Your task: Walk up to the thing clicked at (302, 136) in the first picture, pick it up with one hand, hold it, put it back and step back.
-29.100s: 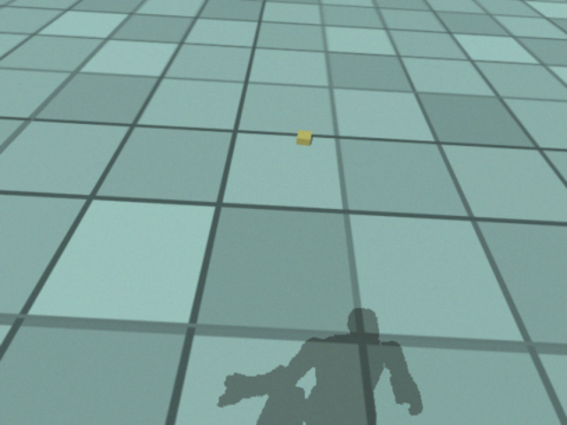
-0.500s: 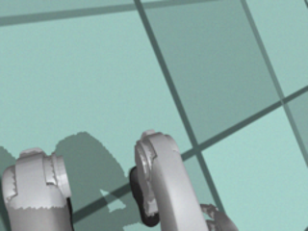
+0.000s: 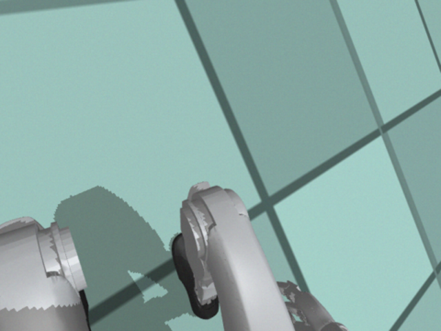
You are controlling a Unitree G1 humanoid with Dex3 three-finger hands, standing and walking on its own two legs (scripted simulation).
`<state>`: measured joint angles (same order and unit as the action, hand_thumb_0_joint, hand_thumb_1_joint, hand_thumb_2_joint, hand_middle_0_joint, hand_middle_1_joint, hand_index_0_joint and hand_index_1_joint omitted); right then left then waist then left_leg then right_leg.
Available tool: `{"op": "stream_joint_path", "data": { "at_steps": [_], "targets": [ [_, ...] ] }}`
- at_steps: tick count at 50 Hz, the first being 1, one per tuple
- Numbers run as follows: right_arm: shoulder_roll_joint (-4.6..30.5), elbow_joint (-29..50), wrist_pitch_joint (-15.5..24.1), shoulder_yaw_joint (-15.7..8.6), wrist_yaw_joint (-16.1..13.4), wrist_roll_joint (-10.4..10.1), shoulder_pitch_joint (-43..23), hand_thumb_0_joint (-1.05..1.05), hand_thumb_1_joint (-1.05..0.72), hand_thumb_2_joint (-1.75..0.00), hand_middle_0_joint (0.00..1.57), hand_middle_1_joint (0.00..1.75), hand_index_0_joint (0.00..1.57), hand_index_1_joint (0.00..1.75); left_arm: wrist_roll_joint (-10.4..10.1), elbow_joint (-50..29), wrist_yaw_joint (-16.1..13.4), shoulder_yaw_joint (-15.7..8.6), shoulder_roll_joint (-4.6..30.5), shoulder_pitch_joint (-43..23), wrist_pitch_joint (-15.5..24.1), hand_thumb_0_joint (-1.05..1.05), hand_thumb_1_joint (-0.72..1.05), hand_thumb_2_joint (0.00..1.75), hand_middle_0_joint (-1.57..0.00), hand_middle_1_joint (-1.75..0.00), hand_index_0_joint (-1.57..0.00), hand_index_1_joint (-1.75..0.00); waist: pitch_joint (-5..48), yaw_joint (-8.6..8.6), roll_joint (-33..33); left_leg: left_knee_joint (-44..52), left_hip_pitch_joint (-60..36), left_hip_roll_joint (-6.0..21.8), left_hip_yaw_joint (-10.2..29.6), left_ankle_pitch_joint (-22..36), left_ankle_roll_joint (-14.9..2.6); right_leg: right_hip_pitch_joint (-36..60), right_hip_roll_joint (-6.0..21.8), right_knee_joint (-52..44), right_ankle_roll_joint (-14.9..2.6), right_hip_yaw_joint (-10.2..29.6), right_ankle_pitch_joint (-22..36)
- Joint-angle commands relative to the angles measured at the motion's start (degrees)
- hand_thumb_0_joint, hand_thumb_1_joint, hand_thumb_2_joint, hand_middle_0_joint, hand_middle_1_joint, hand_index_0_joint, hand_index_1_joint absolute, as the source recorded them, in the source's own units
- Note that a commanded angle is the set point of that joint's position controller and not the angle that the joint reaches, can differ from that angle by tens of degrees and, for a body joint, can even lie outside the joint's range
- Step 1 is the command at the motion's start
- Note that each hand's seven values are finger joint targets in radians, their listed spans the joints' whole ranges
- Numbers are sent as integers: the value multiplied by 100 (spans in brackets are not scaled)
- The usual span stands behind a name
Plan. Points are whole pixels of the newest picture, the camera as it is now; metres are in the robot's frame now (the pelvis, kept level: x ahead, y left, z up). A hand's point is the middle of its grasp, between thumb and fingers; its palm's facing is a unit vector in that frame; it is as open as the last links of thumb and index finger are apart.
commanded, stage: rest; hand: left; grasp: from above
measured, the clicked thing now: out of the picture +0.44 +0.35 -0.26
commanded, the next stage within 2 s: open in 0.68 s
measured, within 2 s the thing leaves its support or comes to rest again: rests again in 0.84 s
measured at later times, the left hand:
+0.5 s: hand out of the picture +0.43 +0.35 -0.25, palm faces -0.45 -0.14 -0.88, open 10.8 cm
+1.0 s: hand out of the picture +0.43 +0.35 -0.25, palm faces -0.46 -0.14 -0.88, open 10.9 cm
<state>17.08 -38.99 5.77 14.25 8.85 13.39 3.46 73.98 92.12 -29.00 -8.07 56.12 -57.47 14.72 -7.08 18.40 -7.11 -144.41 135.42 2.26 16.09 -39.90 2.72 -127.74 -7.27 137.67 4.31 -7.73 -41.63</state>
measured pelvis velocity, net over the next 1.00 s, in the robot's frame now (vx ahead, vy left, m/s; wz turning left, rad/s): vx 0.00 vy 0.00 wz -0.03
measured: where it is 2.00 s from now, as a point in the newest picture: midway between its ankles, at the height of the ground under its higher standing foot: (142, 310)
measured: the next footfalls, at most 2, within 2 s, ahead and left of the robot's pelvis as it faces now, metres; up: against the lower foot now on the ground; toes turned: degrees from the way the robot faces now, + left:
none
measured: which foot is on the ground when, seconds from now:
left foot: down 0.00-1.00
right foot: down 0.00-1.00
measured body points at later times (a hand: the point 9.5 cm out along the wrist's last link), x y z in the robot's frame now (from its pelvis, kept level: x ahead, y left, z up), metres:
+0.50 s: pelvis +0.00 +0.00 +0.00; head +0.27 +0.13 +0.33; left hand +0.45 +0.35 -0.20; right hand +0.08 -0.25 -0.07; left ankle +0.06 +0.14 -0.27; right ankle +0.10 -0.12 -0.27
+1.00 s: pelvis +0.00 +0.00 +0.00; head +0.27 +0.14 +0.32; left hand +0.45 +0.35 -0.20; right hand +0.08 -0.25 -0.07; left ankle +0.06 +0.14 -0.27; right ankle +0.10 -0.12 -0.27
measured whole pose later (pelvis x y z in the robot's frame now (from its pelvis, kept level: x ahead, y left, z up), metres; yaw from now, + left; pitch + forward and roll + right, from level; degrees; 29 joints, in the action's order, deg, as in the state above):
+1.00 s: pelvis +0.00 +0.00 +0.00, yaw -2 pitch +27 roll -14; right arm 18.9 -36.9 9.9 19.2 10.8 15.6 1.7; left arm 73.2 97.7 -33.3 -6.1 60.9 -58.9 15.0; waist -10.2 20.3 -9.8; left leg -146.2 134.7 2.5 18.0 -40.2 2.3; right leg -126.4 -8.1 137.6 4.9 -9.2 -40.9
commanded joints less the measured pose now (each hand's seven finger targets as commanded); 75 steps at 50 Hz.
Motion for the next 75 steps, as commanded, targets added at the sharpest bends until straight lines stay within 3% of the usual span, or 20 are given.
{"op": "stream_joint_path", "data": {
  "at_steps": [1, 5, 7, 12, 16, 17, 20, 21, 22, 23, 27, 31, 34, 39, 44, 45, 50, 57, 58, 75],
  "targets": [
    [1767, 1, 7, -489, -58, 46, 1100, 0, -90, -90, 20, 30, 20, 30, -107, -609, -286, -100, 1567, -1423, -7, 0, 70, 77, -103, -72, -105, -69, 3899, 126, 2763, 1244, -3057, 162, -751, 1336, -332, 1957, -42, -1285, -505, -781, 1860],
    [1781, 6, 29, -439, -39, 95, 1051, 0, -90, -90, 20, 30, 20, 30, -97, -498, -380, -134, 1630, -1426, 12, 0, 72, 78, -104, -72, -106, -70, 3927, 121, 2860, 1273, -3100, 173, -723, 1269, -313, 2001, -60, -1265, -505, -800, 1822],
    [1752, 48, 61, -396, -29, 89, 938, 0, -91, -90, 20, 30, 20, 30, -95, -387, -382, 39, 1509, -1460, 26, 0, 70, 78, -102, -72, -105, -70, 3739, 164, 2799, 1230, -2992, 184, -713, 1187, -328, 1873, -67, -1261, -506, -797, 1782],
    [1808, -29, 99, -326, -8, 172, 1040, 0, -90, -90, 20, 30, 20, 30, -25, -347, -508, -181, 1857, -1452, 69, 0, 73, 78, -104, -73, -106, -70, 3678, 208, 2834, 1208, -2957, 197, -688, 1196, -319, 2006, -75, -1263, -486, -827, 1803],
    [1772, 10, 175, -267, 28, 176, 925, 0, -91, -90, 20, 30, 20, 30, -99, -398, -502, 175, 1505, -1611, 67, 0, 69, 79, -103, -71, -104, -70, 3660, 297, 2853, 1162, -2982, 202, -677, 1239, -324, 1961, -93, -1246, -481, -813, 1876],
    [1854, -2, 176, -297, 23, 169, 926, 0, -91, -90, 20, 30, 20, 30, -130, -261, -538, -7, 1684, -1442, 61, 0, 68, 77, -101, -72, -103, -70, 3689, 239, 2872, 1190, -2996, 214, -655, 1205, -308, 1991, -93, -1266, -486, -846, 1820],
    [1864, 18, 199, -260, 38, 216, 932, 0, -91, -90, 20, 30, 20, 30, -37, -282, -549, 48, 1722, -1406, 44, 0, 67, 74, -101, -70, -103, -67, 3668, 249, 2956, 1177, -3075, 219, -649, 1313, -298, 2033, -104, -1225, -482, -866, 1922],
    [1852, -19, 191, -232, 41, 215, 961, 0, -91, -90, 20, 30, 20, 30, -33, -221, -584, -106, 1897, -1286, 24, 0, 67, 75, -101, -69, -103, -67, 3767, 208, 2890, 1145, -3054, 236, -640, 1393, -312, 2149, -120, -1225, -471, -843, 2011],
    [1862, 41, 216, -237, 59, 180, 899, 0, -91, -90, 20, 30, 20, 30, -86, -329, -585, 78, 1692, -1445, 20, 0, 66, 77, -101, -69, -103, -68, 3665, 218, 2894, 1140, -3026, 216, -654, 1359, -307, 2009, -102, -1208, -477, -848, 1970],
    [1875, -11, 230, -248, 66, 197, 926, 0, -91, -90, 20, 30, 20, 30, -77, -171, -614, -61, 1817, -1338, -1, 0, 66, 76, -100, -70, -102, -68, 3625, 231, 2924, 1145, -2978, 230, -650, 1293, -307, 2038, -108, -1213, -482, -845, 1929],
    [1869, 71, 281, -201, 107, 210, 845, 0, -91, -90, 20, 30, 20, 30, -97, -352, -604, 144, 1695, -1527, -23, 0, 65, 75, -100, -68, -102, -67, 3529, 271, 2958, 1168, -2972, 233, -619, 1200, -302, 1934, -128, -1202, -500, -863, 1824],
    [1943, 39, 286, -213, 102, 198, 850, 0, -91, -90, 20, 30, 20, 30, -116, -54, -658, -3, 1805, -1242, -50, 0, 64, 74, -100, -66, -102, -65, 3486, 248, 2849, 1203, -2943, 245, -593, 1214, -288, 1986, -129, -1198, -490, -904, 1828],
    [1887, 87, 332, -151, 127, 199, 805, 0, -91, -90, 20, 30, 20, 30, -145, -195, -629, 267, 1569, -1512, -35, 0, 62, 75, -98, -69, -99, -67, 3437, 337, 2892, 1144, -2955, 240, -594, 1236, -303, 1966, -130, -1201, -489, -865, 1887],
    [2021, 119, 347, -131, 120, 192, 844, 0, -91, -90, 20, 30, 20, 30, -140, 66, -676, 59, 1894, -1333, -29, 0, 63, 73, -99, -68, -100, -66, 3345, 333, 2741, 1156, -2868, 239, -556, 1153, -301, 1941, -111, -1209, -471, -929, 1773],
    [1995, 206, 380, -86, 133, 215, 753, 0, -90, -90, 20, 30, 20, 30, -175, -217, -664, 243, 1726, -1665, 17, 0, 23, 66, -59, -70, -61, -67, 3398, 401, 2901, 1189, -2943, 243, -540, 1147, -290, 1979, -128, -1236, -475, -921, 1809],
    [2014, 134, 393, -108, 129, 190, 783, 0, -90, -90, 20, 30, 20, 30, -169, 102, -673, 85, 1909, -1407, -7, 0, 15, 62, -52, -70, -54, -67, 3348, 362, 2795, 1138, -2900, 253, -553, 1108, -310, 1987, -124, -1234, -474, -901, 1794],
    [2021, 164, 403, -62, 149, 196, 850, 0, -90, -90, 20, 30, 20, 30, -178, -28, -651, 133, 1939, -1413, -9, 0, -17, 68, -37, -73, -38, -72, 3437, 351, 2856, 1120, -2938, 257, -551, 1261, -303, 2111, -121, -1209, -472, -876, 1899],
    [2048, 153, 372, -29, 145, 239, 812, 0, -90, -90, 20, 30, 20, 30, -221, -169, -640, 34, 2025, -1341, 4, 0, -30, 78, -26, -84, -27, -82, 3617, 298, 3008, 1164, -3110, 272, -535, 1437, -278, 2243, -138, -1227, -463, -945, 2040],
    [2021, 182, 371, -21, 146, 252, 765, 0, -90, -90, 20, 30, 20, 30, -211, -112, -618, 165, 1880, -1297, 1, 0, -32, 80, -25, -84, -26, -83, 3457, 308, 2970, 1137, -3005, 276, -550, 1322, -291, 2138, -152, -1232, -469, -907, 1955],
    [2058, 236, 420, 39, 139, 229, 718, 0, -89, -90, 20, 30, 20, 30, -252, -155, -578, 255, 1891, -1437, 88, 0, -50, 95, -8, -102, -9, -101, 3331, 375, 2914, 1192, -2972, 275, -504, 1135, -279, 2043, -142, -1259, -481, -952, 1787]
  ]
}}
